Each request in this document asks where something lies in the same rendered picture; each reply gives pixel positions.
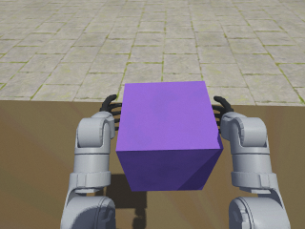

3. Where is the right robot forearm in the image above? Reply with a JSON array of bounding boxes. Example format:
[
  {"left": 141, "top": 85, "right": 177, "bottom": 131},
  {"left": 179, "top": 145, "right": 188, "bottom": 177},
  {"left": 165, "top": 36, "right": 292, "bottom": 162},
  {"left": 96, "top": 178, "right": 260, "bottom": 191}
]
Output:
[{"left": 220, "top": 112, "right": 291, "bottom": 229}]

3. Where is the robot right hand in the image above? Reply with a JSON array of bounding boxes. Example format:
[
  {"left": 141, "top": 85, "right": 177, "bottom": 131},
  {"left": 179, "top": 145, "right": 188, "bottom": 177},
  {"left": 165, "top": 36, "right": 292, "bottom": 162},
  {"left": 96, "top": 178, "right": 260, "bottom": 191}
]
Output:
[{"left": 212, "top": 95, "right": 234, "bottom": 134}]

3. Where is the carton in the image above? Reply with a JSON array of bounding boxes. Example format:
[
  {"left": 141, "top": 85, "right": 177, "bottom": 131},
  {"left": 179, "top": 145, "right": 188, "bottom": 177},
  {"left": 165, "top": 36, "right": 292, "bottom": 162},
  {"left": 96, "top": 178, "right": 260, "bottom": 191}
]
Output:
[{"left": 115, "top": 81, "right": 224, "bottom": 192}]

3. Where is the left robot forearm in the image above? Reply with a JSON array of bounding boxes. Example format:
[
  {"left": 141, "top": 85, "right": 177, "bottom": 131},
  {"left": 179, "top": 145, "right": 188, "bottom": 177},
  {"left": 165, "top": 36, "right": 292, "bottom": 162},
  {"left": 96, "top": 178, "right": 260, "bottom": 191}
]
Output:
[{"left": 60, "top": 111, "right": 115, "bottom": 229}]

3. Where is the robot left upper arm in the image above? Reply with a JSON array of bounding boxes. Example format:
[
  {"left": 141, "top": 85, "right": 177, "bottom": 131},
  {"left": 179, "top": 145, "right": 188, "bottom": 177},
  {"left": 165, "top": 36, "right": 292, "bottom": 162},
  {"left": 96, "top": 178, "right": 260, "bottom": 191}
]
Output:
[{"left": 61, "top": 196, "right": 116, "bottom": 229}]

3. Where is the robot left hand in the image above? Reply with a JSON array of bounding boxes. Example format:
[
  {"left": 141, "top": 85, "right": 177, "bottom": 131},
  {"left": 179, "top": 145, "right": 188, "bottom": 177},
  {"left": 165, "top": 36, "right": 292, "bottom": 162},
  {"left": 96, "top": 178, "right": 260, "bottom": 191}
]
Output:
[{"left": 99, "top": 94, "right": 122, "bottom": 131}]

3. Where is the robot right upper arm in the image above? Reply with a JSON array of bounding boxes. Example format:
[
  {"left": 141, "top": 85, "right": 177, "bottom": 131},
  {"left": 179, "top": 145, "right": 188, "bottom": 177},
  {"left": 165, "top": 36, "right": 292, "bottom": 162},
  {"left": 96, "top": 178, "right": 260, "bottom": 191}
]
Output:
[{"left": 229, "top": 197, "right": 290, "bottom": 229}]

